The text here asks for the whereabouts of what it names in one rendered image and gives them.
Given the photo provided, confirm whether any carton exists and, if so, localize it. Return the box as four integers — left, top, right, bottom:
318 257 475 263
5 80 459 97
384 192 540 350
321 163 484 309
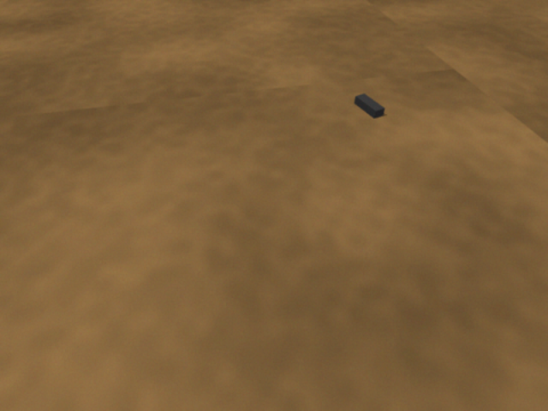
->
354 93 385 118

